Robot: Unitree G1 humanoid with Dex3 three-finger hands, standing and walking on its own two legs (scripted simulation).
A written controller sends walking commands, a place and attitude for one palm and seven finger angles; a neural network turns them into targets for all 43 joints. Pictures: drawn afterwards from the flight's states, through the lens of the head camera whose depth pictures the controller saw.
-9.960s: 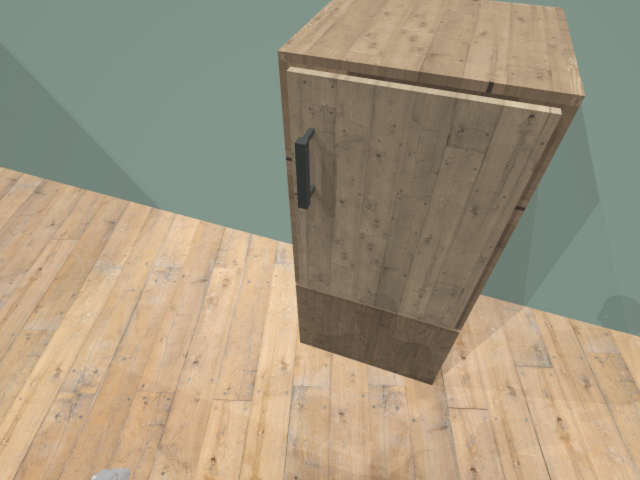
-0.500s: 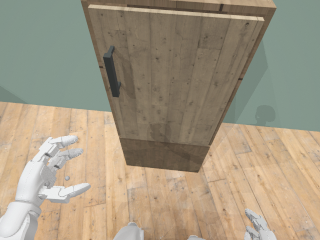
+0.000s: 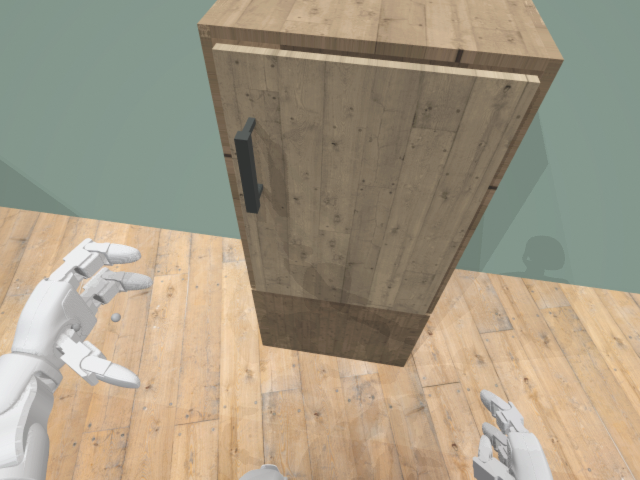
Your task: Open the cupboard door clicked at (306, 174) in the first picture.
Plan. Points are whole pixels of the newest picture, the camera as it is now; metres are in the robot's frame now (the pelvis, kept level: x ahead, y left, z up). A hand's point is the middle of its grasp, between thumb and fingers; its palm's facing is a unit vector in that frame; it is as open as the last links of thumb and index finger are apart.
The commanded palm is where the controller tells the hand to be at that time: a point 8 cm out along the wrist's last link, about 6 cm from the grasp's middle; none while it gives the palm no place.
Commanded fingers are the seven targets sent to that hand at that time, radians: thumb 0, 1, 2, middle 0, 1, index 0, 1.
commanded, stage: raise the hand with hooked fingers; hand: left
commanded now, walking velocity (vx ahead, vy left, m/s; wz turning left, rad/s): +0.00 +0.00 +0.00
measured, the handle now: (251, 167) +0.55 +0.15 +0.07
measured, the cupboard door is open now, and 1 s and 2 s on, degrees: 0 0 0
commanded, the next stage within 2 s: move the hooked fingers beside the handle in 0.68 s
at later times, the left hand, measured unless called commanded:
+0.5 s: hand (119, 297) +0.29 +0.25 +0.09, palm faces -0.07 -1.00 -0.03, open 13.9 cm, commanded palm +0.26 +0.30 +0.10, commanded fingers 0.00 -0.50 0.30 -0.30 -1.20 -0.30 -1.20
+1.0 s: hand (129, 280) +0.31 +0.25 +0.09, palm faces -0.08 -1.00 -0.01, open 14.0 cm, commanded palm +0.30 +0.30 +0.09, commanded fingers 0.00 -0.50 0.30 -0.30 -1.20 -0.30 -1.20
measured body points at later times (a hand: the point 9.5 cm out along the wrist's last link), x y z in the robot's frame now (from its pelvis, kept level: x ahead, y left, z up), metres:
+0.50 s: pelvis +0.00 -0.01 +0.01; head +0.03 -0.01 +0.46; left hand +0.29 +0.31 +0.10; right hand +0.13 -0.28 -0.07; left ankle +0.04 +0.09 -0.70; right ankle -0.02 -0.12 -0.70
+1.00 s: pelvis +0.00 -0.01 +0.00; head +0.03 +0.00 +0.45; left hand +0.31 +0.30 +0.09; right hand +0.14 -0.26 -0.08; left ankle +0.04 +0.09 -0.70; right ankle -0.02 -0.12 -0.70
